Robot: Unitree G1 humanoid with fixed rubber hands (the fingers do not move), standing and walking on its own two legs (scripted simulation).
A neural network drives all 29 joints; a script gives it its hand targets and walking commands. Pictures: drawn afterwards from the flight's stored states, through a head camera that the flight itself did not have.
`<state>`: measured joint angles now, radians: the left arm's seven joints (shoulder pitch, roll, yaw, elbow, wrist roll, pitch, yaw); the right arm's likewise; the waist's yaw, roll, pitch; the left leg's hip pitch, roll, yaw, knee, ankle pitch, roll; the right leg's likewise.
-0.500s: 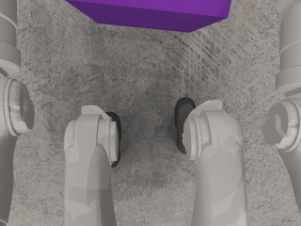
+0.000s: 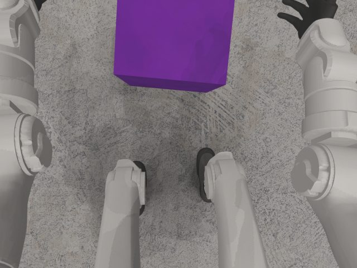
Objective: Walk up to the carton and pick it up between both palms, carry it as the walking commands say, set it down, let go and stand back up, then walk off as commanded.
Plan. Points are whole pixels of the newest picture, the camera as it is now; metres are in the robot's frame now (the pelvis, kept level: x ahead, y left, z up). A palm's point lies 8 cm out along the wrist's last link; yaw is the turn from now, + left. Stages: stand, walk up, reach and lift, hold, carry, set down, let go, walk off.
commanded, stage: set down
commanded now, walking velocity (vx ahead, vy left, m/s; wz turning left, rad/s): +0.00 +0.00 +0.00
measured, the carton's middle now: (172, 46) +0.58 -0.02 -0.40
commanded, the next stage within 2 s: let go in 0.60 s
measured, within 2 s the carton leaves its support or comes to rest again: neither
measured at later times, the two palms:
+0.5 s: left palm out of the picture +0.60 +0.21 +0.05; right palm out of the picture +0.53 -0.26 +0.04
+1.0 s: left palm out of the picture +0.44 +0.21 +0.08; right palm out of the picture +0.40 -0.27 +0.10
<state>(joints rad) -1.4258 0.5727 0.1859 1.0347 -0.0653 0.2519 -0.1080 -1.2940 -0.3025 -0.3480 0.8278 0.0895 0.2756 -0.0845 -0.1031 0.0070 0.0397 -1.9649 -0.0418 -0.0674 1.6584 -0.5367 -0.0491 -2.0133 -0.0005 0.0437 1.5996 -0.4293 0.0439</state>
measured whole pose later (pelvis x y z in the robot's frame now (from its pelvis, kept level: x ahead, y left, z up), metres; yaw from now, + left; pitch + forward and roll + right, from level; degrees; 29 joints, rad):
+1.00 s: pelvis +0.04 -0.01 +0.18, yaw +0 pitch +34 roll +2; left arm -0.56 0.28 0.23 0.54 0.07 0.22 -0.08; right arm -0.46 -0.26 -0.22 0.43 0.03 0.23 0.06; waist -0.07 -0.03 -0.03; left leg -1.16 -0.01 -0.05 0.87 -0.31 -0.04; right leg -1.22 -0.01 0.05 0.86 -0.24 0.02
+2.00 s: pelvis +0.12 +0.00 +0.25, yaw -3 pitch -5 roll +0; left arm 0.22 0.21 0.01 0.47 -0.01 0.09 -0.04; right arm 0.20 -0.22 -0.04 0.46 -0.02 0.19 0.02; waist 0.01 0.00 0.09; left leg -0.04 0.02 -0.02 0.45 -0.33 -0.02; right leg -0.12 0.00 0.06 0.47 -0.27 0.02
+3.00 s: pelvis +0.16 -0.01 +0.24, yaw -7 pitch +2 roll +0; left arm 0.41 0.19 -0.01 1.01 0.01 0.02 0.06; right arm 0.38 -0.22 0.00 1.05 -0.01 0.01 -0.05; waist -0.01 0.02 -0.06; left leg -0.10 0.05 0.05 0.50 -0.42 -0.03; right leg -0.25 0.03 0.12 0.58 -0.37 0.01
